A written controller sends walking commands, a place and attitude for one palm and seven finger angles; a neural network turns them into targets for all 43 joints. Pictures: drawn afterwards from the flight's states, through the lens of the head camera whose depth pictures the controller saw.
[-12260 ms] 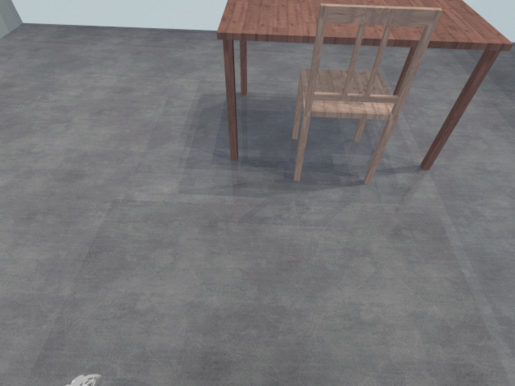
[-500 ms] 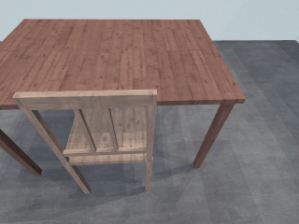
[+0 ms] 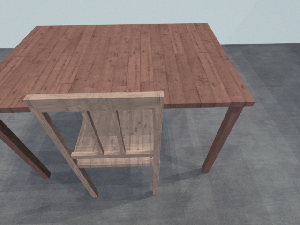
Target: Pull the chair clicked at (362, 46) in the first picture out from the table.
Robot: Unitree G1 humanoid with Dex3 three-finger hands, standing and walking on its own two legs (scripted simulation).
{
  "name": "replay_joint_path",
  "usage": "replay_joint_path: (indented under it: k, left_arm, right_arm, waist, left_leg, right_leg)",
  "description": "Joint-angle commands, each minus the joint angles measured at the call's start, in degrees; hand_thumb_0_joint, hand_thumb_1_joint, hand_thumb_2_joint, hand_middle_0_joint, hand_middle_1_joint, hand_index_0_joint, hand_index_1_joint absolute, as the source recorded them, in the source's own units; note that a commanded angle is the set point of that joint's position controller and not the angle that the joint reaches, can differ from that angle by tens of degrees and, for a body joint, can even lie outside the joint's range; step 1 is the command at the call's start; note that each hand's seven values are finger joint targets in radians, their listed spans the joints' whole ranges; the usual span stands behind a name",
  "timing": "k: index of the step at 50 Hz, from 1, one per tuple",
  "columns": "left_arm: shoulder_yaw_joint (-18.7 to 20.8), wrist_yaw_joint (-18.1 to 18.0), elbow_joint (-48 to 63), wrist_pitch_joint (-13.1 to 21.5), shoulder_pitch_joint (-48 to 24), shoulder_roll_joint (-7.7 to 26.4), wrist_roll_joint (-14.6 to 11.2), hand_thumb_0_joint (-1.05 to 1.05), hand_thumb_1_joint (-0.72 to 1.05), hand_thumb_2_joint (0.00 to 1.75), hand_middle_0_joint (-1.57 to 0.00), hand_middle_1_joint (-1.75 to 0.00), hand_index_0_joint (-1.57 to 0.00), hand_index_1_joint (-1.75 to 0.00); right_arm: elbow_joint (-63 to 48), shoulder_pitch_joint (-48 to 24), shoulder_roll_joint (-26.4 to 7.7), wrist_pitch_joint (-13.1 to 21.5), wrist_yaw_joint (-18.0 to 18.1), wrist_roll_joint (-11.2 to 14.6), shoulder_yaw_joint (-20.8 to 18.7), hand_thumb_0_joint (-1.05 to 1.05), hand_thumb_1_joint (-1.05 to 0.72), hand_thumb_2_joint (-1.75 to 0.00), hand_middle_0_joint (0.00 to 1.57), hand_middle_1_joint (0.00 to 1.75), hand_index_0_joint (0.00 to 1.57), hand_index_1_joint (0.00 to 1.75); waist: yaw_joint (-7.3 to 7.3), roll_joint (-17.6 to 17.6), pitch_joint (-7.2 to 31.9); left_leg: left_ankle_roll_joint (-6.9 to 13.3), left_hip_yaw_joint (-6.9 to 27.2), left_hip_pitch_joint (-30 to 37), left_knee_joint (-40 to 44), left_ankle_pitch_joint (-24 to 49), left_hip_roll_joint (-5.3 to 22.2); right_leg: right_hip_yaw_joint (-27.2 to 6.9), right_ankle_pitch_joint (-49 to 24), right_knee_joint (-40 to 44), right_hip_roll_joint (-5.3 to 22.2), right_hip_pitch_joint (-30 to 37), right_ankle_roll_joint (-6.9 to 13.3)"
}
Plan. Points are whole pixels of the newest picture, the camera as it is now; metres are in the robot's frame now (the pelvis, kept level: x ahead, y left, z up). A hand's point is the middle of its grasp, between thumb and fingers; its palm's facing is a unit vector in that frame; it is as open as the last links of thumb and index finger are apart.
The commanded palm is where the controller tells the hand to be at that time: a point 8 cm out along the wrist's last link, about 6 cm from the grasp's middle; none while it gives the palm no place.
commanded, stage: raise the hand toward the chair's back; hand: left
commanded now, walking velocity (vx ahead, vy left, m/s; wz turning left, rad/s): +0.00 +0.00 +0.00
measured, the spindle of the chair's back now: (94, 134) +0.45 +0.24 -0.09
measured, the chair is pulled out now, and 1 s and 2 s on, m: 0.00 0.00 0.00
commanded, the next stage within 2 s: aim the fingers beside a spindle in 1.98 s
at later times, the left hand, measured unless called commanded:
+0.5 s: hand (85, 224) +0.15 +0.18 -0.05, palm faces +0.16 -0.98 -0.08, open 11.0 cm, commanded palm +0.13 +0.22 -0.05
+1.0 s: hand (81, 208) +0.18 +0.19 -0.05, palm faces +0.06 -1.00 -0.06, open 15.2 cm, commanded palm +0.15 +0.25 -0.04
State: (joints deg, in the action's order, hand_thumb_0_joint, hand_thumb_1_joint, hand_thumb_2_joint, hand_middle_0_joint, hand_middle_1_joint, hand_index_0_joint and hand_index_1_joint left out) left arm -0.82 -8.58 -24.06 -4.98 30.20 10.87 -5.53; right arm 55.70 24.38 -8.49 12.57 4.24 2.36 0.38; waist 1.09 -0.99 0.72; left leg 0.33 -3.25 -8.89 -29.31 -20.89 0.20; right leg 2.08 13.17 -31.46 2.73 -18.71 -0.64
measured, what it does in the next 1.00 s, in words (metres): lowers itself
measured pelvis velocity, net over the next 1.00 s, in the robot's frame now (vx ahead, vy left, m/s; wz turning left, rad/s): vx -0.03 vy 0.00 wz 0.05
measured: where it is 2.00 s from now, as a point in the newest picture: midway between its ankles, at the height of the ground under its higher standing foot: outside the picture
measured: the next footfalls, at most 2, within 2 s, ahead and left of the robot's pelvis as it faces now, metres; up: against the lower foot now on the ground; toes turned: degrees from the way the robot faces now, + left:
none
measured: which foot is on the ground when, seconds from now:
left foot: down 0.00-1.00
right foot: down 0.00-1.00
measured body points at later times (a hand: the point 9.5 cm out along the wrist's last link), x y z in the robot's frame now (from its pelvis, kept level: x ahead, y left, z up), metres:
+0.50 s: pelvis -0.03 -0.02 -0.10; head +0.05 +0.00 +0.34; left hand +0.13 +0.23 -0.05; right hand +0.24 -0.20 -0.15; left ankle -0.06 +0.11 -0.73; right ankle +0.04 -0.13 -0.73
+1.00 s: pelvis -0.03 +0.00 -0.09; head +0.04 +0.02 +0.36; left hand +0.17 +0.25 -0.04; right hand +0.15 -0.25 -0.15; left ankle -0.06 +0.11 -0.73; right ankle +0.04 -0.13 -0.73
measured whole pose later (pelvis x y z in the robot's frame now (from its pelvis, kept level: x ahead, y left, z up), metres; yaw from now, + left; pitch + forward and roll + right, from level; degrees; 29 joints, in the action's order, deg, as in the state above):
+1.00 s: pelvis -0.03 +0.00 -0.09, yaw +3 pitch +17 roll -2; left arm 8.6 11.3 1.9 23.6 23.9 12.9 -13.2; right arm 29.3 14.5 -15.7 13.7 2.5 0.9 -1.6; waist 1.8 -0.6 8.7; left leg 0.5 1.3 -50.5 -68.8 -35.2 0.4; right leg 5.1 24.1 -63.9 4.3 -56.6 -0.2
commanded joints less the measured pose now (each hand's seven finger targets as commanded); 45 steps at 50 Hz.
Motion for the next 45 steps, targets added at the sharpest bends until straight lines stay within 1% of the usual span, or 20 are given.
replay_joint_path:
  k: [1,2,3,4,5,6,8,9,13,16,17,20,22,25,27,30,32,37,42,45]
  left_arm:
    - [-5.59,1.41,25.84,11.82,-13.2,-5.4,-2.86,0.0,0.74,0.83,-0.18,-0.27,-0.18,-0.27]
    - [-4.62,2.63,23.03,14.92,-12.05,-5.53,-2.61,0.0,0.71,0.82,-0.18,-0.27,-0.18,-0.27]
    - [-2.0,4.38,22.42,18.92,-9.12,-4.58,-2.53,0.0,0.69,0.81,-0.18,-0.27,-0.18,-0.27]
    - [-0.21,6.77,18.66,22.86,-0.2,-5.57,-3.48,0.0,0.67,0.8,-0.18,-0.26,-0.18,-0.26]
    - [1.6,9.58,17.29,27.44,3.29,-5.54,-4.71,0.0,0.64,0.79,-0.17,-0.26,-0.17,-0.26]
    - [3.91,12.69,18.12,32.49,6.19,-5.02,-5.82,0.0,0.62,0.78,-0.17,-0.26,-0.17,-0.26]
    - [8.25,17.53,18.24,41.4,8.64,-1.53,-5.38,0.0,0.57,0.76,-0.17,-0.25,-0.17,-0.25]
    - [8.73,17.95,18.47,42.49,9.01,-0.45,-4.07,0.0,0.55,0.75,-0.16,-0.25,-0.16,-0.25]
    - [6.27,16.65,31.74,37.42,0.33,1.41,-2.4,0.0,0.46,0.71,-0.16,-0.23,-0.16,-0.23]
    - [8.8,14.03,42.2,38.37,-4.94,3.45,-3.67,0.0,0.39,0.68,-0.15,-0.22,-0.15,-0.22]
    - [8.87,14.06,44.13,39.48,-8.66,3.96,-4.11,0.0,0.36,0.67,-0.15,-0.22,-0.15,-0.22]
    - [6.31,16.72,46.53,42.13,-10.35,2.95,-5.2,0.0,0.29,0.64,-0.14,-0.2,-0.14,-0.2]
    - [4.68,20.67,44.17,41.15,-12.81,2.91,-6.14,0.0,0.25,0.62,-0.13,-0.2,-0.13,-0.2]
    - [6.63,25.77,38.08,35.38,-8.39,3.87,-8.23,0.0,0.18,0.59,-0.13,-0.19,-0.13,-0.19]
    - [10.15,27.3,34.88,30.29,-5.15,6.03,-9.46,0.0,0.13,0.57,-0.12,-0.18,-0.12,-0.18]
    - [13.95,25.34,39.71,26.21,-3.56,7.19,-10.75,0.0,0.06,0.54,-0.12,-0.17,-0.12,-0.17]
    - [16.76,22.89,39.1,25.78,-2.54,8.4,-11.25,0.0,0.01,0.52,-0.11,-0.16,-0.11,-0.16]
    - [13.77,18.63,39.51,30.8,-5.39,6.56,-9.06,0.0,-0.1,0.47,-0.1,-0.14,-0.1,-0.14]
    - [12.29,19.4,37.41,33.09,-7.06,7.25,-8.33,0.0,-0.22,0.42,-0.09,-0.12,-0.09,-0.12]
    - [13.13,20.03,38.63,33.3,-7.32,8.23,-8.72,0.0,-0.29,0.39,-0.08,-0.11,-0.08,-0.11]
  right_arm:
    - [-17.11,-11.06,-13.27,11.12,0.24,-0.61,-2.86,0.0,-0.9,-0.9,0.2,0.3,0.2,0.3]
    - [-19.26,-11.47,-13.12,11.57,-0.49,-0.93,-3.26,0.0,-0.9,-0.9,0.2,0.3,0.2,0.3]
    - [-21.11,-11.35,-12.85,11.87,-1.28,-1.78,-3.97,0.0,-0.9,-0.9,0.2,0.3,0.2,0.3]
    - [-23.53,-12.63,-12.32,11.94,-2.16,-2.13,-4.55,0.0,-0.9,-0.9,0.2,0.3,0.2,0.3]
    - [-24.99,-13.58,-12.19,11.61,-3.11,-2.16,-4.9,0.0,-0.9,-0.9,0.2,0.3,0.2,0.3]
    - [-26.61,-14.6,-12.06,10.84,-4.19,-2.32,-5.43,0.0,-0.9,-0.9,0.2,0.3,0.2,0.3]
    - [-29.27,-16.73,-11.98,8.65,-6.46,-2.58,-6.22,0.0,-0.9,-0.9,0.2,0.3,0.2,0.3]
    - [-31.21,-18.18,-12.02,7.48,-6.94,-2.47,-6.51,0.0,-0.9,-0.9,0.2,0.3,0.2,0.3]
    - [-38.46,-19.09,-12.16,2.5,-6.29,-1.28,-6.12,0.0,-0.9,-0.9,0.2,0.3,0.2,0.3]
    - [-39.03,-15.35,-11.01,1.46,-4.62,-1.62,-5.78,0.0,-0.9,-0.9,0.2,0.3,0.2,0.3]
    - [-38.19,-14.41,-11.07,1.37,-4.22,-1.73,-5.5,0.0,-0.9,-0.9,0.2,0.3,0.2,0.3]
    - [-36.66,-14.27,-11.21,2.72,-3.69,-2.3,-4.47,0.0,-0.9,-0.9,0.2,0.3,0.2,0.3]
    - [-35.21,-14.05,-12.02,3.79,-3.4,-2.29,-3.97,0.0,-0.9,-0.9,0.2,0.3,0.2,0.3]
    - [-34.71,-14.31,-12.21,4.48,-2.74,-1.15,-3.94,0.0,-0.9,-0.9,0.2,0.3,0.2,0.3]
    - [-35.11,-15.8,-12.27,4.27,-2.41,-0.31,-3.97,0.0,-0.9,-0.9,0.2,0.3,0.2,0.3]
    - [-36.32,-16.58,-11.08,3.87,-2.21,-0.13,-4.14,0.0,-0.9,-0.9,0.2,0.3,0.2,0.3]
    - [-36.31,-17.24,-10.46,3.53,-2.12,-0.35,-4.07,0.0,-0.9,-0.9,0.2,0.3,0.2,0.3]
    - [-35.79,-16.0,-10.85,3.92,-2.14,-1.04,-3.7,0.0,-0.9,-0.9,0.2,0.3,0.2,0.3]
    - [-35.64,-14.02,-12.61,4.72,-1.76,-0.99,-3.78,0.0,-0.9,-0.9,0.2,0.3,0.2,0.3]
    - [-35.81,-12.98,-13.1,5.01,-1.58,-1.0,-3.84,0.0,-0.9,-0.9,0.2,0.3,0.2,0.3]
  waist:
    - [4.16,13.61,-3.51]
    - [3.39,12.5,-3.16]
    - [1.34,13.84,1.71]
    - [-1.37,15.74,3.12]
    - [-2.67,16.78,5.17]
    - [-4.21,14.88,7.46]
    - [-5.7,4.13,9.77]
    - [-6.24,1.55,10.06]
    - [-4.91,0.64,14.88]
    - [-2.88,-2.75,21.17]
    - [-0.86,-0.52,20.39]
    - [1.4,-4.73,20.9]
    - [3.35,-2.21,21.51]
    - [2.42,1.54,22.88]
    - [0.28,2.21,23.18]
    - [-1.95,2.96,27.13]
    - [-3.28,3.86,25.15]
    - [-1.3,2.74,19.0]
    - [0.19,1.13,17.87]
    - [-0.5,-1.67,20.06]
  left_leg:
    - [1.27,5.65,-17.62,-2.33,1.61,-0.09]
    - [0.75,4.8,-20.27,-5.42,-0.03,-0.99]
    - [0.06,4.09,-22.62,-8.14,-0.54,-1.42]
    - [-0.48,3.55,-26.8,-10.51,-1.06,-1.32]
    - [-0.89,2.98,-30.54,-13.29,-0.58,-1.53]
    - [-1.48,2.22,-33.35,-15.84,0.88,-1.88]
    - [-2.38,1.13,-36.67,-20.75,3.79,-2.59]
    - [-1.91,0.52,-38.93,-22.26,4.1,-2.82]
    - [-0.32,-0.26,-41.8,-25.41,0.82,-3.23]
    - [0.3,1.75,-39.46,-28.61,5.21,-2.1]
    - [0.44,2.6,-39.8,-30.13,2.62,-1.55]
    - [0.66,3.77,-40.34,-33.69,6.02,-0.83]
    - [0.98,4.38,-41.62,-35.91,5.79,-0.48]
    - [0.83,4.33,-45.52,-35.8,2.14,-0.77]
    - [0.7,4.44,-46.17,-34.07,1.21,-1.12]
    - [0.58,4.46,-44.88,-31.63,3.88,-1.49]
    - [0.31,4.77,-45.42,-30.53,4.16,-1.39]
    - [0.55,4.76,-45.68,-28.75,-0.85,-1.28]
    - [0.68,4.74,-44.21,-27.65,-3.75,-1.3]
    - [0.44,4.89,-41.69,-26.53,-0.88,-1.32]
  right_leg:
    - [3.61,9.09,0.04,-1.31,-9.01,0.52]
    - [3.04,12.18,-1.74,-0.81,-11.66,0.76]
    - [3.0,14.56,-4.55,-0.86,-12.61,0.93]
    - [3.0,15.9,-7.4,-0.76,-13.23,1.25]
    - [2.58,14.98,-10.53,-0.84,-13.51,1.47]
    - [2.5,11.69,-14.13,-1.01,-13.22,1.95]
    - [2.27,4.14,-21.17,-0.85,-14.77,3.32]
    - [2.17,2.12,-23.61,-0.88,-16.1,3.66]
    - [-0.71,3.65,-24.54,-0.91,-17.43,3.35]
    - [-1.35,-1.15,-26.53,-1.34,-17.22,2.98]
    - [-1.72,1.6,-26.57,-1.73,-19.99,2.54]
    - [-1.48,-0.87,-28.16,-1.62,-22.86,2.39]
    - [-1.57,-0.44,-28.48,-1.82,-23.9,2.1]
    - [-2.48,4.58,-26.44,-1.33,-21.14,1.29]
    - [-2.57,7.25,-25.45,-1.19,-18.85,1.4]
    - [-1.93,4.46,-25.22,-0.66,-14.49,1.15]
    - [-1.23,5.06,-25.43,-1.11,-14.26,1.63]
    - [-0.2,13.13,-24.09,-0.99,-20.64,1.63]
    - [0.35,16.0,-23.26,-0.92,-23.11,1.72]
    - [1.23,11.89,-23.97,-0.95,-21.64,1.98]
